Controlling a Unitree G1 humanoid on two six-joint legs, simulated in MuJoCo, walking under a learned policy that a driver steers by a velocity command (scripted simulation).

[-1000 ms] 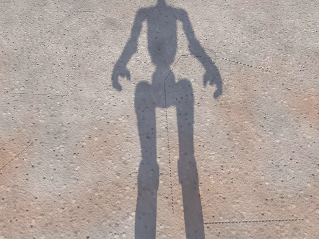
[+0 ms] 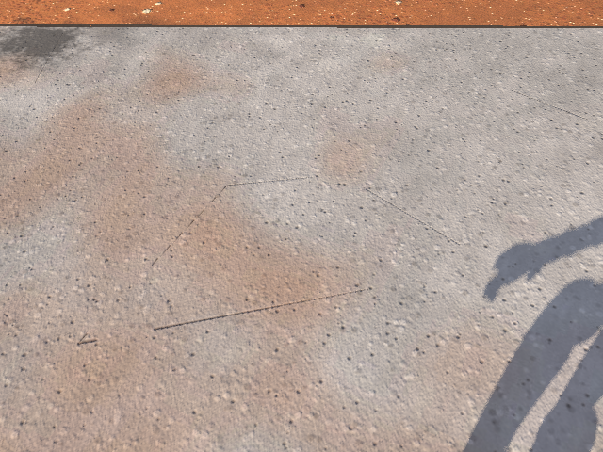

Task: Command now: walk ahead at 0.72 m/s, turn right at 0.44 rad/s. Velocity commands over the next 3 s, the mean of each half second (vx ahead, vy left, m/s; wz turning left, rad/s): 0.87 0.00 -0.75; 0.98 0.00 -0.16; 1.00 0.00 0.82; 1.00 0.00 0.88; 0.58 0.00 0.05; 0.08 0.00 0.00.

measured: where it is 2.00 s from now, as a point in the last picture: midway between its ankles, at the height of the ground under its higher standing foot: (461, 141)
